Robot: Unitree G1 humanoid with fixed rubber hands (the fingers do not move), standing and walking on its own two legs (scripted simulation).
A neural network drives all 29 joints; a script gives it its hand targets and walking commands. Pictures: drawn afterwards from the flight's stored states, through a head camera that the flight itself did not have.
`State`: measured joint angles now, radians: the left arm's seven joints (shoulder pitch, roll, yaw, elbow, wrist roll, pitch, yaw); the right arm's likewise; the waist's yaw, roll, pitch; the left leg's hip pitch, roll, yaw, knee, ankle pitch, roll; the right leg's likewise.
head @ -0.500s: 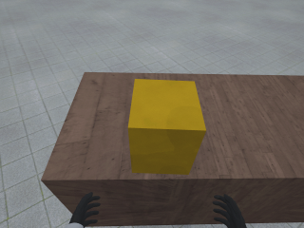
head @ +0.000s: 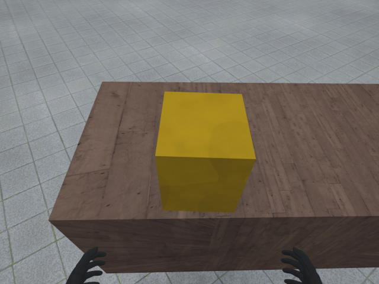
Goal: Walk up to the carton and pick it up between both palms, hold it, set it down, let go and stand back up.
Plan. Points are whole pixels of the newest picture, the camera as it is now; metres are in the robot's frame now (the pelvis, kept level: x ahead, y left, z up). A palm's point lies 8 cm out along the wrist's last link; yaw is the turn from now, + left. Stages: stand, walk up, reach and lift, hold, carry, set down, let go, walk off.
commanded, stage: stand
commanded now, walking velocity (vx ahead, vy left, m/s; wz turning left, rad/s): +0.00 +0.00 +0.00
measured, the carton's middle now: (200, 154) +0.44 -0.02 -0.01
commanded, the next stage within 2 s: none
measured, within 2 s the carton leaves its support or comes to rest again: neither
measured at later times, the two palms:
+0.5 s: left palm out of the picture +0.13 +0.26 -0.10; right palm out of the picture +0.15 -0.26 -0.09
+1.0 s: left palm out of the picture +0.12 +0.26 -0.10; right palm out of the picture +0.14 -0.26 -0.09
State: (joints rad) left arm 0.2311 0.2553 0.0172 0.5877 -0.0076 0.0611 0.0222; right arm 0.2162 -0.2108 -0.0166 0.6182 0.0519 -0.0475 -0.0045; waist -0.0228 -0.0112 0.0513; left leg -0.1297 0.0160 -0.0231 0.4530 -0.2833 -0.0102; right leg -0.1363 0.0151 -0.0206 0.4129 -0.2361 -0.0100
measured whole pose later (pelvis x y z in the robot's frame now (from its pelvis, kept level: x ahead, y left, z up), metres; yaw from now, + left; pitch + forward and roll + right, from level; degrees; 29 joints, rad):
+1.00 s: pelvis +0.01 +0.00 +0.00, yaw +0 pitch -1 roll +0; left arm 0.23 0.28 0.02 0.76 -0.01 0.00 0.00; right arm 0.22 -0.26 -0.02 0.62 0.05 -0.02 -0.01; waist -0.02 0.02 0.05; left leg -0.14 0.02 -0.02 0.45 -0.29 -0.01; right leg -0.15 0.02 -0.02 0.43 -0.26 -0.01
